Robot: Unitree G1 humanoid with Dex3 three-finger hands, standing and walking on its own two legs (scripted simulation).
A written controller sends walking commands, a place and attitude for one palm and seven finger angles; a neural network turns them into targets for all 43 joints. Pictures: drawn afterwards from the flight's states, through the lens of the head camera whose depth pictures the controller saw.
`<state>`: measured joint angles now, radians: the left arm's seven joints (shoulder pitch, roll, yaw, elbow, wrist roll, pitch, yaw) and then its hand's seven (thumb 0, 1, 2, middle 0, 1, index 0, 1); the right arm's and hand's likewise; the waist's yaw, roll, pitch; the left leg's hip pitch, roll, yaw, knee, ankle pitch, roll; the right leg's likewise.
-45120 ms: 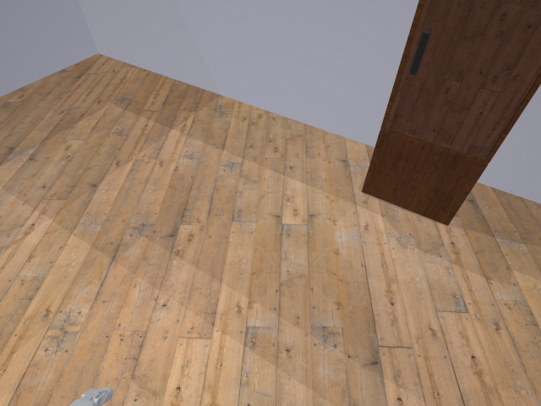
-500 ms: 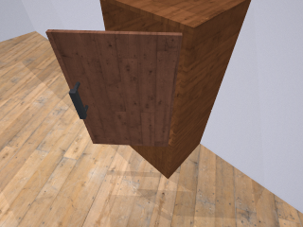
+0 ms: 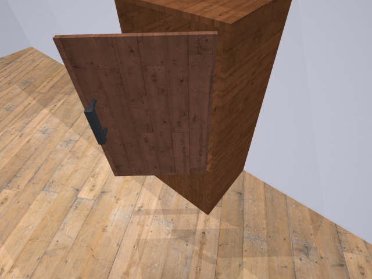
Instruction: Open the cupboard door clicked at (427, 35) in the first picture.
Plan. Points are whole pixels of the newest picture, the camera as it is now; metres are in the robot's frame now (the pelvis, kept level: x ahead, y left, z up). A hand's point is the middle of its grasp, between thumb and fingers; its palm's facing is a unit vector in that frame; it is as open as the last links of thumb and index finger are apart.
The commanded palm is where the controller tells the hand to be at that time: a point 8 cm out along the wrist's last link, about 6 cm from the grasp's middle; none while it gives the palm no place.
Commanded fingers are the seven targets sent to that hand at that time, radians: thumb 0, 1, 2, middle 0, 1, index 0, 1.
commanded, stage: look again from close up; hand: left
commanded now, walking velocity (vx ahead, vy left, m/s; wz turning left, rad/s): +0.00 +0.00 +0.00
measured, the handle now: (98, 122) +0.55 +0.30 +0.01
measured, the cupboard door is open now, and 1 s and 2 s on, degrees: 40 40 40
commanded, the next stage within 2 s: shuffle to correct the standing spot in 0.22 s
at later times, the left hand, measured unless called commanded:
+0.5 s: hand out of the picture -0.03 +0.15 -0.17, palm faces +0.06 -0.98 -0.16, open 7.4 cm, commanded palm none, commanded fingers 0.00 0.90 0.90 -0.20 -0.30 -0.20 -0.30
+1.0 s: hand out of the picture +0.05 +0.24 -0.18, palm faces +0.08 -0.97 -0.21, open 7.4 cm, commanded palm none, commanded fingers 0.00 0.90 0.90 -0.20 -0.30 -0.20 -0.30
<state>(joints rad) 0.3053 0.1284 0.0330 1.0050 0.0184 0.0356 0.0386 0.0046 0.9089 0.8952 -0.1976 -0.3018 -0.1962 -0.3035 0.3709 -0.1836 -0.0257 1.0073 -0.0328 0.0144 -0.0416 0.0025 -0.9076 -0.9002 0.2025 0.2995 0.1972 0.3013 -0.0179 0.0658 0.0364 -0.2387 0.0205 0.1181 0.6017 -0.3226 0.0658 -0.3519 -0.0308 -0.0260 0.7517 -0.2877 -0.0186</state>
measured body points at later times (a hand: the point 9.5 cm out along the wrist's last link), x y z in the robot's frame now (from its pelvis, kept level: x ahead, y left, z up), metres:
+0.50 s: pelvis +0.00 +0.00 +0.00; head +0.00 -0.01 +0.45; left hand -0.03 +0.20 -0.16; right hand +0.00 -0.23 -0.16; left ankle +0.01 +0.07 -0.73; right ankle +0.04 -0.16 -0.73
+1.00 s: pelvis +0.01 +0.06 -0.01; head +0.03 +0.07 +0.44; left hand +0.05 +0.30 -0.17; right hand +0.06 -0.18 -0.15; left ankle +0.03 +0.15 -0.73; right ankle +0.03 -0.11 -0.73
